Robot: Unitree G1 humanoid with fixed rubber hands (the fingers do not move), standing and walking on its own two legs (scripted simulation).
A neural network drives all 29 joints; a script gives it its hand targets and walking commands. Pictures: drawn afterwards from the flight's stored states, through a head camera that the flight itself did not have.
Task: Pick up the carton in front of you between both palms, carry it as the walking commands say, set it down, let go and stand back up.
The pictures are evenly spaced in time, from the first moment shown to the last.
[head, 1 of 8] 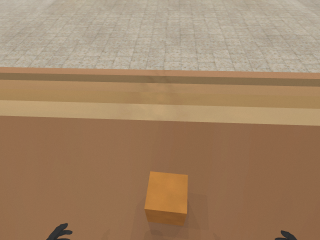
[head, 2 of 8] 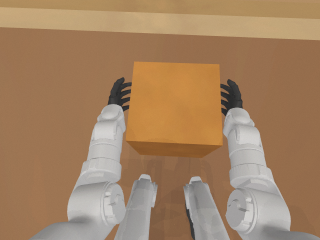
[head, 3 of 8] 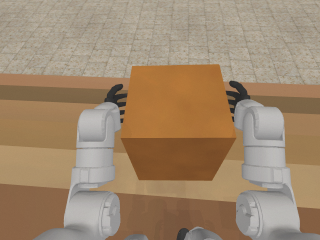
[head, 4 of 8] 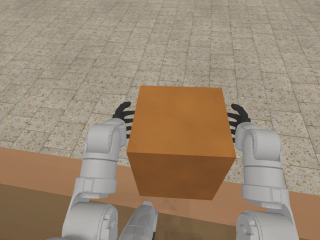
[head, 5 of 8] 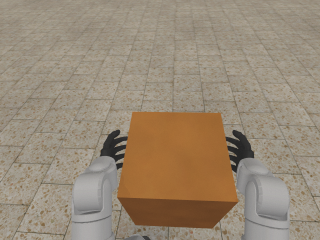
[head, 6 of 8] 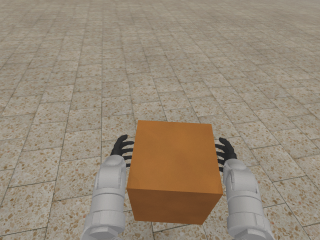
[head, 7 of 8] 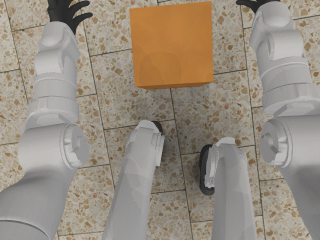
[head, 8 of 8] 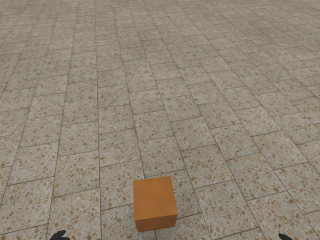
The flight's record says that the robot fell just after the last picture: no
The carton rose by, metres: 0.70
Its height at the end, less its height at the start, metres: -0.66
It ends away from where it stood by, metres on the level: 5.12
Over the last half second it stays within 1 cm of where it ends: yes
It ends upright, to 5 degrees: yes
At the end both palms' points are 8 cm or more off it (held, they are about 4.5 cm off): yes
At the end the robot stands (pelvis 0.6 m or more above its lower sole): yes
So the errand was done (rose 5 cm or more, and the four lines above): yes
